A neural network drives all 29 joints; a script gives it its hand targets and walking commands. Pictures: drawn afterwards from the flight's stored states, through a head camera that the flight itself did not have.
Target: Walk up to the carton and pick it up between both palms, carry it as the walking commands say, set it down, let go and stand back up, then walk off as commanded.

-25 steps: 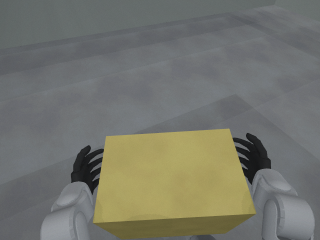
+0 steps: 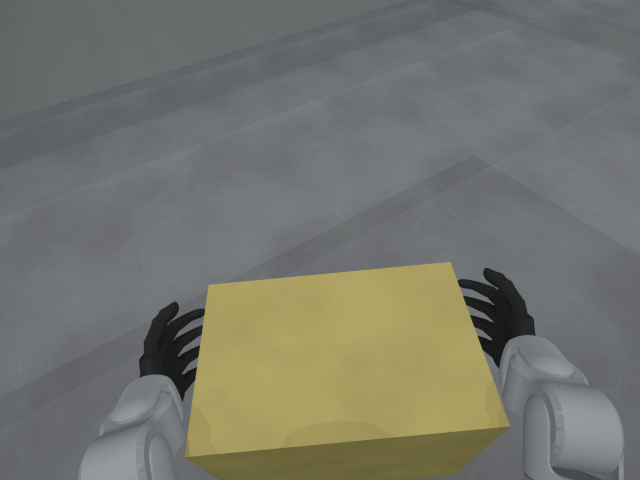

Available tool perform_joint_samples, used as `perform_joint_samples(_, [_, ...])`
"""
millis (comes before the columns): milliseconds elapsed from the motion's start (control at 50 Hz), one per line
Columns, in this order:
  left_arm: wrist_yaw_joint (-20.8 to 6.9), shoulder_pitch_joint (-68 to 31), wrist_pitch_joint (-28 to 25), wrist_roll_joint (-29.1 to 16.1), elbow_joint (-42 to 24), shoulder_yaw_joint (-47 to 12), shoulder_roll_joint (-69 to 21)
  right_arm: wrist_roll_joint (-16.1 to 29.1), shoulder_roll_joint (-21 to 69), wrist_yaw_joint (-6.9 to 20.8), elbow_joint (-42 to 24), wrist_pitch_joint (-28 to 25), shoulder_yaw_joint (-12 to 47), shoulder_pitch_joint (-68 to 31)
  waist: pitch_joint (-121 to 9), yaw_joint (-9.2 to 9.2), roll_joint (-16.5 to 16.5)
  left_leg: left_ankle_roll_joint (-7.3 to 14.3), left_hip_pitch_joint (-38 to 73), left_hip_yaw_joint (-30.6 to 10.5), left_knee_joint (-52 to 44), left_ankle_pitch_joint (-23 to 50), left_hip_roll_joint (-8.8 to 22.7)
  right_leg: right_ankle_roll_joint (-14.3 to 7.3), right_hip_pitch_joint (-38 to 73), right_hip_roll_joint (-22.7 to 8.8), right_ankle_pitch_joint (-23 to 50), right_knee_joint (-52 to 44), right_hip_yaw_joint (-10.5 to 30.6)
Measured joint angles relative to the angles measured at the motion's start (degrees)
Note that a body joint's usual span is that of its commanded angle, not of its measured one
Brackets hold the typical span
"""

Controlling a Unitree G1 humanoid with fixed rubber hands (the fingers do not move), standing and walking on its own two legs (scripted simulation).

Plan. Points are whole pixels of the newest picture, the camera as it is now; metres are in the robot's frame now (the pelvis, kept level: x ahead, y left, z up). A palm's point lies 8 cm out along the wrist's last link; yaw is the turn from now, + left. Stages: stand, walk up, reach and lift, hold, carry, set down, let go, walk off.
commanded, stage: carry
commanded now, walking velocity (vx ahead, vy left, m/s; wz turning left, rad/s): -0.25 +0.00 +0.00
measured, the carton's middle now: (340, 387) +0.23 +0.00 +0.00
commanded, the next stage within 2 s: none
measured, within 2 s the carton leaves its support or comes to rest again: neither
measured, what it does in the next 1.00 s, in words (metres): walks backwards: left foot, then right foot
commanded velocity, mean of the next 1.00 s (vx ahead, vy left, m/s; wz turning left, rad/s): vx -0.25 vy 0.00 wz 0.00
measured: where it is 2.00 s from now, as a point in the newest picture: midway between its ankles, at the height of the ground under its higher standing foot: outside the picture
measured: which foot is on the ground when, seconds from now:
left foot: up 0.00-0.20, down 0.22-0.72, up 0.74-1.00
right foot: down 0.00-0.24, up 0.26-0.68, down 0.70-1.00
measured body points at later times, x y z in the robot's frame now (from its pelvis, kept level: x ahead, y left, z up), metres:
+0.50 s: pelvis -0.20 +0.07 +0.00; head -0.20 +0.10 +0.45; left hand +0.02 +0.27 +0.08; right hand +0.05 -0.09 +0.10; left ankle -0.15 +0.14 -0.74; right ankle -0.25 -0.09 -0.66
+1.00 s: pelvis -0.40 +0.07 -0.01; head -0.40 +0.08 +0.44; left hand -0.17 +0.25 +0.07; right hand -0.14 -0.11 +0.09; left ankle -0.46 +0.19 -0.71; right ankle -0.37 -0.04 -0.74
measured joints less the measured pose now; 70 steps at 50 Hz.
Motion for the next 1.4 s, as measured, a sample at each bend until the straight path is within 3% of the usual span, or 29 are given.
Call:
perform_joint_samples(140, [0.6,-0.9,1.4,-0.4,-0.7,0.2,0.2,0.4,-0.4,0.0,0.3,-0.2,-0.1,-0.3,-0.8,1.74,-0.9,0.1,11.0,3.2,-20.6,-2.2,-0.3,1.2,-6.4,-1.9,5.9,-1.1,-0.2])
perform_joint_samples(220, [0.6,-0.9,1.0,-0.5,-1.2,0.1,0.2,0.5,-0.1,0.0,-0.5,-0.2,-0.2,-0.5,-0.3,1.39,-1.3,1.3,18.7,4.7,-38.0,4.2,-0.3,2.4,-10.0,-2.2,9.0,-0.3,-1.0])
perform_joint_samples(240, [0.5,-1.1,1.1,-0.6,-1.0,0.3,1.0,0.3,0.9,0.1,0.3,-0.8,-0.3,-0.5,0.3,1.28,-3.0,2.4,18.7,5.2,-38.8,5.8,-1.4,2.7,-10.7,-3.2,8.8,0.6,-0.1])
perform_joint_samples(280, [0.2,-0.3,1.6,-0.6,0.4,0.2,2.4,-0.4,2.8,0.0,1.6,-1.2,-0.5,0.8,0.5,1.30,-3.5,4.3,17.7,5.0,-37.9,7.3,-1.5,3.4,-13.1,-2.6,-2.2,8.7,1.3])
perform_joint_samples(320, [0.0,0.7,2.0,-0.7,0.9,-0.2,2.9,-0.7,3.9,-0.2,1.5,-1.0,-0.7,2.6,0.0,1.02,-1.3,5.1,16.2,3.7,-37.6,8.5,0.2,4.1,-16.9,-0.1,-10.6,25.3,2.1])
perform_joint_samples(380, [0.0,0.4,1.9,-1.0,0.4,-0.4,1.7,-0.7,3.9,0.5,-0.5,-1.2,-1.6,4.0,-0.2,2.09,0.6,5.2,14.6,3.2,-39.5,11.6,1.7,4.6,-19.2,2.3,-11.0,42.1,4.0])
perform_joint_samples(420, [0.2,-0.2,1.2,-1.0,0.0,-0.4,0.8,-0.7,3.4,0.9,-1.3,-1.6,-2.0,3.5,-0.6,2.60,1.0,5.8,13.1,3.8,-40.4,13.4,1.9,5.1,-18.1,2.6,-11.1,44.4,4.7])
perform_joint_samples(500, [1.0,-2.2,1.6,-1.0,-0.4,-1.3,1.2,-0.8,2.2,1.4,-1.5,-2.4,-2.3,2.7,-1.5,2.14,1.2,6.6,10.6,4.4,-42.5,17.1,1.9,5.6,-10.3,2.9,-14.0,33.2,4.0])
perform_joint_samples(620, [1.1,-4.0,2.8,-0.8,1.8,-1.6,2.0,-1.1,1.9,0.9,-0.3,-1.3,-2.4,1.8,-2.3,1.07,4.1,7.0,7.3,5.8,-46.9,24.0,1.9,4.3,-0.3,4.3,-15.0,16.7,0.4])
perform_joint_samples(680, [0.6,-3.8,2.4,-0.9,1.0,-0.6,1.5,-0.9,1.6,0.4,-1.3,-0.4,-1.7,1.4,-1.8,1.19,3.9,6.9,5.4,7.4,-47.8,27.2,1.4,3.3,5.6,3.8,-9.7,1.9,-0.8])
perform_joint_samples(720, [0.2,-3.3,1.2,-0.8,1.1,0.4,0.1,-0.7,1.0,0.1,-1.2,-0.4,-1.4,0.7,-0.3,1.36,4.5,5.3,3.9,7.2,-44.8,25.6,2.4,1.9,6.6,4.4,-6.1,-0.8,-0.7])
perform_joint_samples(760, [0.3,-1.8,1.2,-0.7,1.8,-0.6,0.1,-0.2,0.3,0.1,-0.5,-0.1,-1.3,2.0,0.2,1.01,4.0,2.5,2.0,5.8,-35.6,14.1,2.1,0.7,6.3,4.2,-6.3,1.4,-0.9])
perform_joint_samples(800, [0.5,0.4,1.8,-0.2,1.6,-1.4,-0.1,0.1,-0.3,0.1,-0.1,0.6,-0.8,3.6,-0.7,1.07,1.9,0.9,-0.6,4.6,-18.5,5.5,1.2,0.3,5.8,2.7,-6.8,3.1,-0.6])
perform_joint_samples(840, [0.8,1.5,2.6,0.2,0.5,-1.6,-0.3,0.7,-0.4,0.6,0.6,0.7,-0.8,3.9,-1.9,0.62,0.4,0.3,-1.7,2.5,-4.5,2.4,0.0,0.7,4.7,1.2,-6.2,3.7,-1.0])
perform_joint_samples(880, [0.9,0.8,2.9,0.6,-0.4,-1.2,-0.2,1.1,-0.2,0.6,1.2,0.4,-1.0,2.4,-2.7,0.31,-0.3,0.4,-0.7,1.0,1.2,2.2,-0.4,0.9,2.3,0.3,-5.2,4.2,-1.1])
perform_joint_samples(940, [1.5,-2.0,2.4,0.9,0.2,-1.3,0.3,0.7,-0.9,-0.2,1.7,0.0,-0.3,-0.7,-2.6,0.24,-0.4,0.0,3.9,0.9,-5.2,0.4,0.7,1.3,-1.9,-0.4,-2.5,4.2,-1.7])
perform_joint_samples(980, [1.9,-3.2,2.1,1.1,1.1,-1.5,0.5,0.5,-1.5,-0.7,2.3,0.3,-0.3,-2.1,-2.0,0.54,-0.7,0.0,8.6,2.1,-15.5,-1.6,0.9,1.3,-4.6,-1.1,-0.9,4.3,-1.8])
perform_joint_samples(1040, [2.3,-3.4,2.0,1.0,1.7,-1.6,0.5,0.7,-1.7,-0.7,3.1,0.6,-0.6,-3.0,-1.0,0.67,-0.4,0.3,17.1,3.7,-35.5,4.6,1.5,2.2,-8.2,-1.5,1.2,5.2,-2.4])
perform_joint_samples(1060, [2.3,-3.3,2.1,0.8,1.6,-1.3,1.1,0.6,-0.7,-0.7,3.6,0.1,-0.8,-2.9,-0.2,0.50,-1.7,1.5,17.1,4.1,-37.3,4.9,0.6,2.5,-9.5,-2.5,1.7,6.2,-1.8])
perform_joint_samples(1080, [2.0,-3.0,2.1,0.7,1.6,-0.8,1.7,0.4,0.8,-0.8,3.9,-0.3,-1.0,-2.6,1.0,0.56,-2.5,2.5,16.5,4.2,-37.1,5.6,-0.1,3.1,-10.5,-2.8,-2.4,8.9,-0.7])
perform_joint_samples(1140, [1.0,-0.9,1.9,-0.1,0.3,0.6,1.7,0.0,3.8,-0.7,3.0,-1.2,-1.3,-0.8,3.1,1.48,-0.7,3.5,15.2,3.7,-37.1,8.3,1.3,4.2,-14.4,0.2,-13.6,25.4,1.2])
perform_joint_samples(1180, [0.8,-0.3,1.2,-0.7,-1.7,0.9,0.3,-0.1,3.7,0.1,0.7,-2.1,-1.3,0.9,3.3,2.09,0.7,3.4,13.9,3.1,-38.2,10.5,2.2,4.5,-16.3,1.7,-14.7,35.5,1.8])
perform_joint_samples(1220, [0.7,-0.4,0.3,-1.0,-2.9,0.5,-0.1,-0.2,3.7,0.5,-1.5,-2.8,-1.5,1.5,2.9,2.68,1.3,3.5,12.6,3.0,-39.4,12.8,2.6,4.9,-16.0,2.3,-14.6,39.3,2.3])
perform_joint_samples(1260, [0.6,-0.8,-0.4,-1.1,-3.2,0.1,0.1,-0.8,3.7,0.7,-2.9,-2.9,-1.4,1.5,1.9,3.12,1.7,3.6,11.1,3.3,-40.1,14.5,2.8,5.2,-13.2,2.1,-14.9,35.1,2.0])
perform_joint_samples(1340, [0.7,-2.0,0.6,-1.1,-1.6,-0.2,0.9,-2.0,3.6,0.7,-2.4,-2.6,-1.2,2.1,-0.9,2.75,2.6,3.5,8.4,4.2,-40.1,17.1,2.9,4.7,-3.9,1.8,-14.3,17.6,1.4])
perform_joint_samples(1400, [0.1,-2.4,1.1,-1.0,0.7,-0.2,1.5,-2.3,2.8,-0.4,-1.9,-1.4,-0.2,2.4,-2.7,2.59,2.2,3.1,6.1,5.6,-38.2,18.1,2.7,3.7,3.3,1.2,-8.5,2.0,1.4])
